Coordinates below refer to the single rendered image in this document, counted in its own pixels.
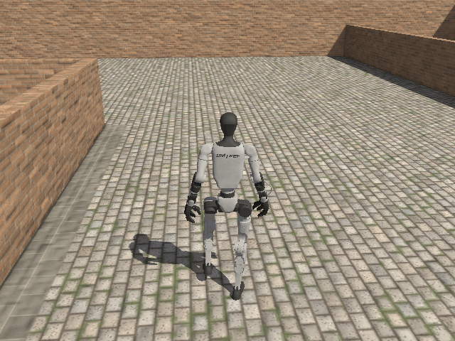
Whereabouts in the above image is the left robot thigh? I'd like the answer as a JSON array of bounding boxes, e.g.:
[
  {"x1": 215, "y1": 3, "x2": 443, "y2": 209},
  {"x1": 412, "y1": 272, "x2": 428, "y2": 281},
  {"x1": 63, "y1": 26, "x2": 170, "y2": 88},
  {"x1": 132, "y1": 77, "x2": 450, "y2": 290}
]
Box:
[{"x1": 203, "y1": 197, "x2": 218, "y2": 232}]

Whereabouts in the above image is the right robot forearm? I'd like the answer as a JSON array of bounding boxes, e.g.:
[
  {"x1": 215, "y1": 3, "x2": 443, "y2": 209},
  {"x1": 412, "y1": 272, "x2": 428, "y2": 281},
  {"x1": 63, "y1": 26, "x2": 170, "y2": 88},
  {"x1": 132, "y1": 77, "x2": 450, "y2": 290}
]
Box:
[{"x1": 255, "y1": 172, "x2": 268, "y2": 202}]

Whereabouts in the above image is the left robot hand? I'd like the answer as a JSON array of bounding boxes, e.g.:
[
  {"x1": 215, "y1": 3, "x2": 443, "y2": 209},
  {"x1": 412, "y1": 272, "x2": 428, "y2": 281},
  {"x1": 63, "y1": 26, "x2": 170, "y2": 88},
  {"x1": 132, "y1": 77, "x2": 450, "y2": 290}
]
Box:
[{"x1": 184, "y1": 204, "x2": 201, "y2": 223}]

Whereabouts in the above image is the right robot upper arm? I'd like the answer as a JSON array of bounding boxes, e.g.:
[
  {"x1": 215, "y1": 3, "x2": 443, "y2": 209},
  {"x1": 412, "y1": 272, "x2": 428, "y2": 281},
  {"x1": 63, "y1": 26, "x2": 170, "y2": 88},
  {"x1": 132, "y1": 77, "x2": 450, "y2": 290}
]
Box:
[{"x1": 243, "y1": 144, "x2": 262, "y2": 183}]

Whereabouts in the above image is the left robot foot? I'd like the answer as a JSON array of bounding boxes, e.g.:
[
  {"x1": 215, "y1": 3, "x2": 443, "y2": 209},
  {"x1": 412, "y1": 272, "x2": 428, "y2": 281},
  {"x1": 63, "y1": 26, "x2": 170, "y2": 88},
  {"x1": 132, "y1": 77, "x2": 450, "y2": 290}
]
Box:
[{"x1": 203, "y1": 263, "x2": 213, "y2": 275}]

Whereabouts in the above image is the left robot upper arm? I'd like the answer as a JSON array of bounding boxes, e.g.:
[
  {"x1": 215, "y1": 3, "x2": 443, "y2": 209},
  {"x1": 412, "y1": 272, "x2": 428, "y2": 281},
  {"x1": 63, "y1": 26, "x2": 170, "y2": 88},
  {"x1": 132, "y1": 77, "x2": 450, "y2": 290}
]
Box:
[{"x1": 195, "y1": 143, "x2": 214, "y2": 183}]

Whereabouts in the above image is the left robot forearm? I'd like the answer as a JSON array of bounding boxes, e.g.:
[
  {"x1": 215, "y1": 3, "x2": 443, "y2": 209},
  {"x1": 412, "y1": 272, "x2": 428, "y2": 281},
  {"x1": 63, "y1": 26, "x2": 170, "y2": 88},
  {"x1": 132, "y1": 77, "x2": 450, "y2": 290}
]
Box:
[{"x1": 186, "y1": 172, "x2": 201, "y2": 207}]

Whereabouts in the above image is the right robot hand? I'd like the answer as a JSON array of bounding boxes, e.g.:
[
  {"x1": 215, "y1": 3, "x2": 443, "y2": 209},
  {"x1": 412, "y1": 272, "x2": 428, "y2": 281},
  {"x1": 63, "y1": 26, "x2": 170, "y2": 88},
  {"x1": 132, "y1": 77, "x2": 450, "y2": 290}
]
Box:
[{"x1": 252, "y1": 200, "x2": 269, "y2": 217}]

